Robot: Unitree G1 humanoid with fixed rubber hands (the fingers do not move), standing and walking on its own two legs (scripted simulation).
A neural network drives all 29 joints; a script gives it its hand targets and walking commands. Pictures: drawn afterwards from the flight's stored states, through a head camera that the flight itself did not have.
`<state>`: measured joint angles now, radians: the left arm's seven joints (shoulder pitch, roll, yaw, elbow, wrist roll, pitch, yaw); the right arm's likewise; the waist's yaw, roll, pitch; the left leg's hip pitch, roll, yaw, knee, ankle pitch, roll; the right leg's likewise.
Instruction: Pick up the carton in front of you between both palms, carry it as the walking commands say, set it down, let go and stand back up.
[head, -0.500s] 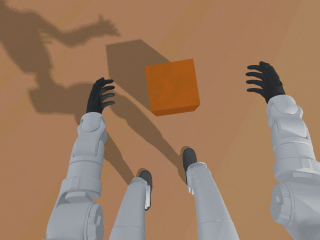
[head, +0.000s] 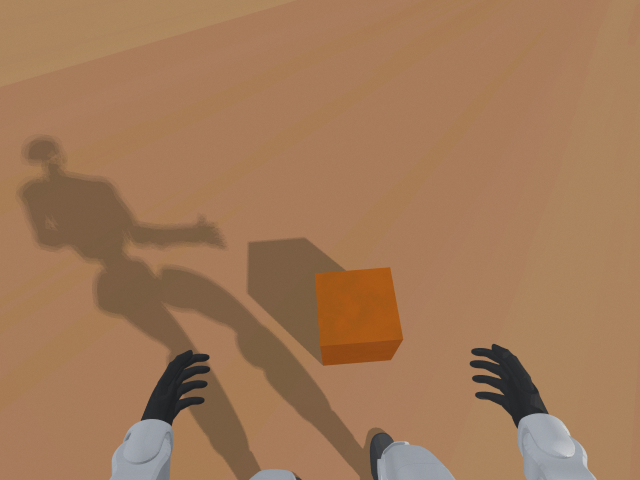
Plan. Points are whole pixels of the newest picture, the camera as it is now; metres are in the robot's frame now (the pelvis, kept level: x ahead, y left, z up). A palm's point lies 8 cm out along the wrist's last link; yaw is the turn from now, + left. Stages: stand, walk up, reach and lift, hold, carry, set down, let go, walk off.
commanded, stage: let go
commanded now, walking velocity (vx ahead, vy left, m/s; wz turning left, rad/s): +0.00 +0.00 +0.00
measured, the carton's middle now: (354, 319) +0.48 -0.06 -0.64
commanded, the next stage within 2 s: stand in 0.48 s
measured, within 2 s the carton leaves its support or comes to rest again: neither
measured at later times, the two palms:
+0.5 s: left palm (148, 404) +0.20 +0.25 -0.06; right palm (522, 405) +0.19 -0.22 -0.06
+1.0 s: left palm (114, 433) +0.16 +0.29 -0.09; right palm (566, 418) +0.17 -0.28 -0.09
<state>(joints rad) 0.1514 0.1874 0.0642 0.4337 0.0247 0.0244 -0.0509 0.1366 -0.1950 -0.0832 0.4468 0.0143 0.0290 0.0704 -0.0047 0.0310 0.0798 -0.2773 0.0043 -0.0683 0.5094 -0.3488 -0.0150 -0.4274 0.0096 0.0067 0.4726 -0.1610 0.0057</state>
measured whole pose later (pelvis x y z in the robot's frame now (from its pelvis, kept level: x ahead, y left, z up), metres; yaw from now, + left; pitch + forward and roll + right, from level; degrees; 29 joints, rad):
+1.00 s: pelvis +0.04 +0.00 +0.00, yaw +2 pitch +2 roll +0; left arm 0.16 0.31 0.06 0.76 0.04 0.02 0.02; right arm 0.24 -0.36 -0.03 0.65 -0.03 0.03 -0.03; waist 0.00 0.02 0.02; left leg -0.12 -0.01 -0.09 0.52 -0.40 -0.02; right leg -0.29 -0.01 -0.02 0.55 -0.29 0.01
